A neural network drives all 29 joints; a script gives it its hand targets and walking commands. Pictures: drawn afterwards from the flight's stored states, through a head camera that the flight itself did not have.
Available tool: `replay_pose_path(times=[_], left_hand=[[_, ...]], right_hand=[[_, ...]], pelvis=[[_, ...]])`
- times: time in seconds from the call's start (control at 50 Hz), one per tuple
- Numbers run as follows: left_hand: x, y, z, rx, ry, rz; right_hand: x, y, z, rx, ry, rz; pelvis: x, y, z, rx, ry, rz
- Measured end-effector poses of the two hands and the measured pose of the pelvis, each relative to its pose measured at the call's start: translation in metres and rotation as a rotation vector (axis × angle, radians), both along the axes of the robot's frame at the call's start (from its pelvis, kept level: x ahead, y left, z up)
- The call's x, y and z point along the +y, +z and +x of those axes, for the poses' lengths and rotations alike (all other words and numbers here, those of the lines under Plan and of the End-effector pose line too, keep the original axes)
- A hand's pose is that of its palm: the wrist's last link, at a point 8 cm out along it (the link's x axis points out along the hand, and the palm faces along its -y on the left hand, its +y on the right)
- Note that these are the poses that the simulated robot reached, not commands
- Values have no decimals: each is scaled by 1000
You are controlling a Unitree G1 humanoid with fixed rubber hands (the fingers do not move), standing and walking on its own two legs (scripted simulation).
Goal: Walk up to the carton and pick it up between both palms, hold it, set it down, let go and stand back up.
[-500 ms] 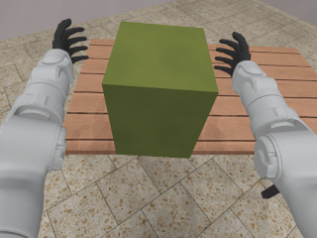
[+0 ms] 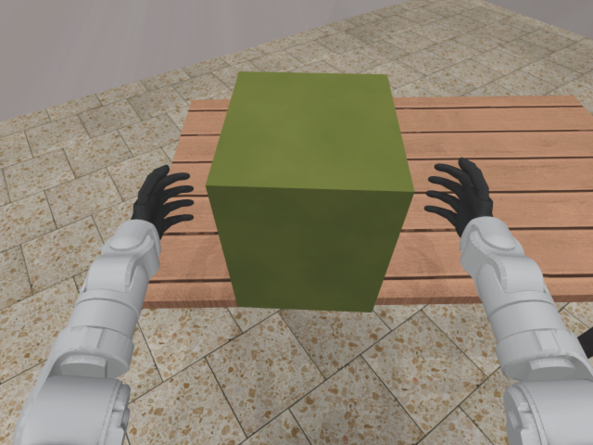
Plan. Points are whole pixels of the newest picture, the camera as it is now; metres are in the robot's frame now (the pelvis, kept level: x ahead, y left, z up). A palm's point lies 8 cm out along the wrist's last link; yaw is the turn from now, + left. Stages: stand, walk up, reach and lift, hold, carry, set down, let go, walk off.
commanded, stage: set down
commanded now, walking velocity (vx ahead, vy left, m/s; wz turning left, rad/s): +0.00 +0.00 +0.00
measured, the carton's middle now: (308, 197) +0.48 -0.02 +0.05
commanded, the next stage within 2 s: none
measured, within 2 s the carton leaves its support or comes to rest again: neither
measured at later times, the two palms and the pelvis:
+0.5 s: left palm (143, 236) +0.38 +0.21 +0.09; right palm (479, 243) +0.34 -0.24 +0.09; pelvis +0.02 +0.00 +0.00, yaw -1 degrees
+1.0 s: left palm (140, 288) +0.32 +0.21 +0.06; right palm (480, 291) +0.29 -0.23 +0.06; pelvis +0.00 +0.01 +0.00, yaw -2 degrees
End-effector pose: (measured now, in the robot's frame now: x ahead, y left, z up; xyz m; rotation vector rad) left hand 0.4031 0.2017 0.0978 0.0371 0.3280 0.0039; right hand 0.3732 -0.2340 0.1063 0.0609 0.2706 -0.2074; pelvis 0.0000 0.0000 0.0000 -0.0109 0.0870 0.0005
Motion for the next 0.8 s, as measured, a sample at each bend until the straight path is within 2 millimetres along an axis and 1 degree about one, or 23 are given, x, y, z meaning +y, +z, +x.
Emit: replay_pose_path(times=[0.04,0.06,0.16,0.2,0.24,0.3,0.4,0.5,0.6,0.7,0.8], left_hand=[[-1,2,4,10,10,-3],[-2,6,8,7,14,-4],[-15,45,28,-74,-12,-20],[-21,56,30,-105,-35,-25],[-24,59,28,-122,-55,-30],[-21,49,20,-111,-59,-24],[-5,19,4,-52,-15,-9],[7,-7,-19,-26,6,-6],[8,-28,-47,-12,7,-12],[4,-38,-66,-2,5,-26],[5,-38,-72,-17,12,-29]], right_hand=[[-2,1,1,1,-5,15],[-2,3,4,-1,-5,21],[1,29,18,-47,27,0],[1,36,20,-59,39,-26],[0,36,17,-64,41,-47],[-2,28,8,-54,35,-55],[-4,5,-10,-32,22,-26],[-3,-16,-32,-27,4,-21],[-1,-34,-55,-17,-9,-30],[0,-39,-70,-19,-13,-31],[0,-35,-76,-29,-10,-37]], pelvis=[[1,-1,0,19,-7,1],[1,-2,-1,30,-10,1],[1,0,1,42,-22,1],[1,2,3,17,-22,2],[0,4,6,-14,-22,3],[-1,5,9,-53,-21,5],[-1,5,13,-69,-24,7],[-1,5,17,-77,-24,5],[1,5,19,-91,-21,1],[3,4,15,-102,-26,1],[5,3,9,-113,-32,3]])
